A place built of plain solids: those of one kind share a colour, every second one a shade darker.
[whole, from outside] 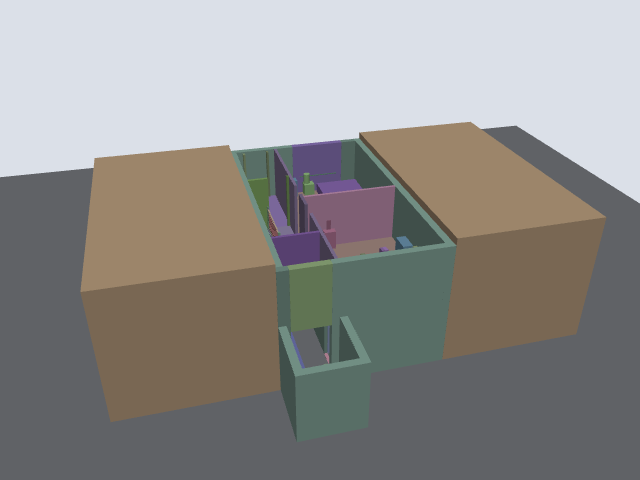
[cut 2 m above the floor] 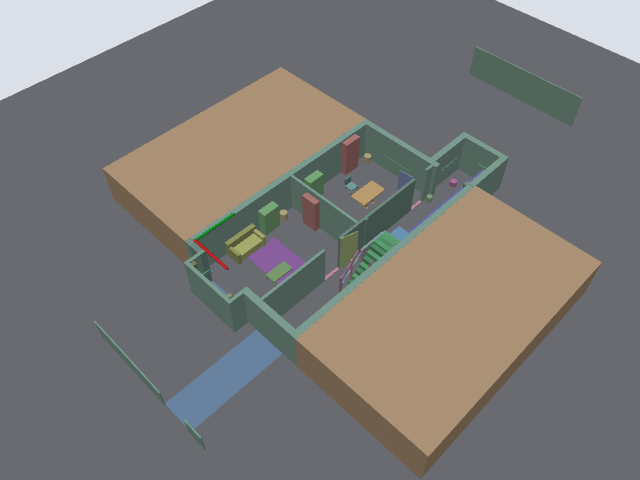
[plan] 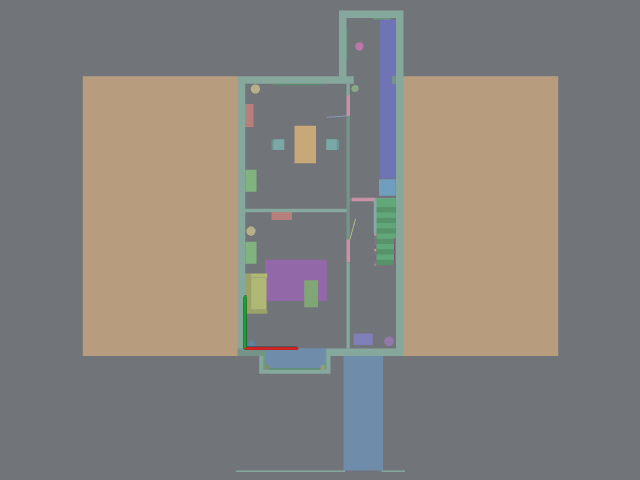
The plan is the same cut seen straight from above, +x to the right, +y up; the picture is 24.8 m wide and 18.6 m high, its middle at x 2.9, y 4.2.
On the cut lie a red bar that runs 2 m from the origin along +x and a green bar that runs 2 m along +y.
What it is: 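A mid-terrace two-storey house, 5.8 m wide inside and 10.3 m deep with a one-storey outshot of 2.5 m behind the kitchen; a hall 1.78 m wide with a straight stair of 13 risers of 210 mm on goings of 203 mm; a front room and a back room; a bay window at the front; upstairs three bedrooms and a bathroom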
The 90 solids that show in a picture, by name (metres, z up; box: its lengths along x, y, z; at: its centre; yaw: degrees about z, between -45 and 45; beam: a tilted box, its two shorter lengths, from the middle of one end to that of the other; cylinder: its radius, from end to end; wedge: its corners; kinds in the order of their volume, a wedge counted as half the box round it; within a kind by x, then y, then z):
{
 "neighbour_house_1": {"box": [6.0, 10.84, 5.5], "at": [-3.3, 5.13, 2.7]},
 "neighbour_house_2": {"box": [6.0, 10.84, 5.5], "at": [9.14, 5.13, 2.7]},
 "wall_1": {"box": [0.3, 10.84, 5.2], "at": [-0.15, 5.13, 2.55]},
 "wall_2": {"box": [1.0, 0.3, 5.2], "at": [0.2, -0.15, 2.55]},
 "wall_3": {"box": [0.16, 0.99, 2.89], "at": [0.62, -0.49, 1.4]},
 "wall_4": {"box": [4.22, 0.06, 1.05], "at": [1.76, -4.76, 0.47]},
 "wall_5": {"box": [2.77, 0.16, 2.89], "at": [1.93, -0.91, 1.4]},
 "wall_6": {"box": [3.93, 0.13, 2.64], "at": [1.96, 5.34, 1.27]},
 "wall_7": {"box": [4.5, 0.3, 5.2], "at": [1.96, 10.4, 2.55]},
 "wall_8": {"box": [6.55, 0.06, 1.85], "at": [2.92, 19.59, 0.88]},
 "wall_9": {"box": [0.16, 0.99, 2.89], "at": [3.23, -0.49, 1.4]},
 "wall_10": {"box": [0.3, 2.84, 2.94], "at": [3.78, 11.67, 1.42]},
 "wall_11": {"box": [0.13, 3.34, 2.64], "at": [3.99, 1.67, 1.27]},
 "wall_12": {"box": [0.13, 4.79, 2.64], "at": [3.99, 6.61, 1.27]},
 "wall_13": {"box": [0.13, 0.45, 2.64], "at": [3.99, 10.03, 1.27]},
 "wall_14": {"box": [0.08, 0.13, 2.64], "at": [4.1, 5.77, 1.27]},
 "wall_15": {"box": [2.99, 0.3, 5.2], "at": [4.64, -0.15, 2.55]},
 "wall_16": {"box": [2.51, 0.3, 2.94], "at": [4.88, 12.95, 1.42]},
 "wall_17": {"box": [0.92, 0.06, 1.05], "at": [5.74, -4.76, 0.47]},
 "wall_18": {"box": [0.45, 0.3, 5.2], "at": [5.91, 10.4, 2.55]},
 "wall_19": {"box": [0.3, 10.84, 5.2], "at": [5.99, 5.13, 2.55]},
 "wall_20": {"box": [0.3, 3.14, 2.94], "at": [5.99, 11.52, 1.42]},
 "tread_1": {"box": [0.75, 2.47, 0.23], "at": [5.47, 4.47, 0.1]},
 "tread_2": {"box": [0.75, 2.26, 0.44], "at": [5.47, 4.57, 0.2]},
 "tread_3": {"box": [0.75, 2.06, 0.65], "at": [5.47, 4.67, 0.3]},
 "tread_4": {"box": [0.75, 1.86, 0.86], "at": [5.47, 4.77, 0.41]},
 "tread_5": {"box": [0.75, 1.66, 1.07], "at": [5.47, 4.87, 0.52]},
 "tread_6": {"box": [0.75, 1.45, 1.28], "at": [5.47, 4.97, 0.62]},
 "tread_7": {"box": [0.75, 1.25, 1.49], "at": [5.47, 5.08, 0.72]},
 "tread_8": {"box": [0.75, 1.05, 1.7], "at": [5.47, 5.18, 0.83]},
 "tread_9": {"box": [0.75, 0.85, 1.91], "at": [5.47, 5.28, 0.94]},
 "tread_10": {"box": [0.75, 0.64, 2.12], "at": [5.47, 5.38, 1.04]},
 "tread_11": {"box": [0.75, 0.44, 2.33], "at": [5.47, 5.48, 1.15]},
 "tread_12": {"box": [0.75, 0.36, 2.54], "at": [5.47, 5.64, 1.25]},
 "upper_floor_rooms_1": {"box": [4.07, 10.26, 0.14], "at": [2.03, 5.13, 2.66]},
 "ground_1": {"box": [2.45, 0.84, 0.5], "at": [1.93, -0.41, -0.25]},
 "ground_2": {"box": [1.53, 4.44, 0.5], "at": [4.57, -2.51, -0.25]},
 "landing_wall_1": {"box": [0.13, 4.24, 2.56], "at": [3.99, 2.12, 3.87]},
 "landing_wall_2": {"box": [0.13, 0.98, 2.56], "at": [3.99, 5.56, 3.87]},
 "landing_wall_3": {"box": [0.13, 3.44, 2.56], "at": [3.99, 8.53, 3.87]},
 "front_wall_over_bay_1": {"box": [2.45, 0.3, 2.56], "at": [1.93, -0.15, 3.87]},
 "bed_1": {"box": [2.0, 1.43, 0.5], "at": [1.0, 0.85, 2.93]},
 "bedrooms_wall_1": {"box": [3.93, 0.13, 2.56], "at": [1.96, 5.34, 3.87]},
 "back_wall_over_outshot_1": {"box": [1.48, 0.3, 2.56], "at": [4.95, 10.4, 3.87]},
 "shelf_1": {"box": [0.32, 0.9, 1.94], "at": [0.16, 9.03, 0.92]},
 "shelf_2": {"box": [0.8, 0.3, 1.79], "at": [1.42, 5.13, 0.84]},
 "slotfit_storage_1": {"box": [0.42, 0.86, 1.34], "at": [0.23, 3.7, 0.62]},
 "slotfit_storage_2": {"box": [0.42, 0.86, 1.34], "at": [0.23, 6.5, 0.62]},
 "upper_floor_box_1": {"box": [1.79, 3.25, 0.14], "at": [4.95, 1.62, 2.66]},
 "sofa_1": {"box": [0.24, 1.56, 0.83], "at": [0.12, 2.12, 0.36]},
 "sofa_2": {"box": [0.86, 0.16, 0.65], "at": [0.43, 1.42, 0.28]},
 "sofa_3": {"box": [0.86, 0.16, 0.65], "at": [0.43, 2.82, 0.28]},
 "sofa_4": {"box": [0.65, 1.24, 0.37], "at": [0.51, 2.12, 0.24]},
 "fridge_freezer_1": {"box": [0.65, 0.65, 1.85], "at": [5.51, 6.23, 0.88]},
 "bath_wall_1": {"box": [1.78, 0.13, 2.56], "at": [4.95, 8.29, 3.87]},
 "upper_floor_landing_1": {"box": [1.03, 2.46, 0.14], "at": [4.57, 4.47, 2.66]},
 "stair_bulkhead_1": {"box": [0.11, 1.25, 2.64], "at": [5.04, 5.08, 1.27]},
 "box_wall_1": {"box": [0.11, 0.13, 2.56], "at": [4.11, 3.2, 3.87]},
 "box_wall_2": {"box": [0.86, 0.13, 2.56], "at": [5.41, 3.2, 3.87]},
 "dresser_1": {"box": [0.42, 0.8, 0.87], "at": [0.21, 7.23, 3.12]},
 "laid_rug_front_room_1": {"box": [2.4, 1.6, 0.06], "at": [1.96, 2.64, -0.02]},
 "nightstand_1": {"box": [0.5, 0.43, 0.6], "at": [2.43, 0.21, 2.98]},
 "nightstand_2": {"cylinder": 0.15, "from": [2.51, 0.15, 3.28], "to": [2.51, 0.15, 3.75]},
 "worktop_1": {"box": [0.62, 6.16, 0.04], "at": [5.53, 9.67, 0.88]},
 "suitcase_1": {"box": [0.19, 0.028, 0.44], "at": [2.89, 5.44, 3.75]},
 "suitcase_2": {"box": [0.5, 0.3, 0.85], "at": [2.89, 5.56, 3.11]},
 "meeting_table_1": {"box": [0.83, 1.45, 0.07], "at": [2.33, 7.9, 0.7]},
 "curtains_curtains_1": {"box": [0.1, 0.19, 2.3], "at": [4.4, 0.09, 3.93]},
 "curtains_curtains_2": {"box": [0.1, 0.19, 2.3], "at": [5.5, 0.09, 3.93]},
 "plant_pot_1": {"cylinder": 0.18, "from": [0.23, 4.54, 0.0], "to": [0.23, 4.54, 0.38]},
 "plant_pot_2": {"cylinder": 0.18, "from": [0.4, 10.05, 0.0], "to": [0.4, 10.05, 0.38]},
 "door_leaf_front_room_1": {"box": [0.04, 0.84, 2.05], "at": [4.17, 4.62, 0.97], "yaw": -15.2},
 "door_leaf_kitchen_side_1": {"box": [0.77, 0.04, 2.05], "at": [3.54, 8.98, 0.97], "yaw": 3.6},
 "basket_1": {"cylinder": 0.19, "from": [5.57, 0.27, -0.05], "to": [5.57, 0.27, 0.35]},
 "coffee_table_1": {"box": [0.54, 1.05, 0.07], "at": [2.56, 2.12, 0.36]},
 "clutter_clutter_kitchen_1": {"cylinder": 0.16, "from": [4.43, 11.7, -0.05], "to": [4.43, 11.7, 0.28]},
 "side_chair_1": {"box": [0.08, 0.38, 0.38], "at": [1.06, 7.9, 0.65]},
 "side_chair_2": {"box": [0.42, 0.42, 0.04], "at": [1.3, 7.9, 0.43]},
 "side_chair_3": {"box": [0.42, 0.42, 0.04], "at": [3.35, 7.9, 0.43]},
 "threshold_1": {"box": [0.14, 0.87, 0.07], "at": [3.99, 3.78, -0.01]},
 "threshold_2": {"box": [0.14, 0.8, 0.07], "at": [3.99, 9.4, -0.01]},
 "threshold_3": {"box": [0.88, 0.14, 0.06], "at": [4.57, 5.77, -0.02]},
 "laid_doormat_1": {"box": [0.75, 0.45, 0.06], "at": [4.57, 0.35, -0.02]},
 "flight_guard_post_1": {"box": [0.09, 0.09, 1.3], "at": [5.04, 3.23, 0.6]},
 "flight_guard_post_2": {"box": [0.09, 0.09, 1.29], "at": [5.04, 3.82, 1.22]},
 "bin_waste_1": {"cylinder": 0.14, "from": [4.26, 10.07, 0.0], "to": [4.26, 10.07, 0.31]},
 "well_guard_rail_1": {"box": [0.06, 2.34, 0.044], "at": [5.04, 4.48, 3.71]},
 "window_board_1": {"box": [2.11, 0.06, 0.024], "at": [1.93, -0.8, 0.84]},
 "window_board_2": {"box": [1.86, 0.06, 0.024], "at": [2.01, 10.22, 0.84]},
 "floor_lamp_1": {"cylinder": 0.14, "from": [0.25, 0.17, 0.0], "to": [0.25, 0.17, 0.03]}
}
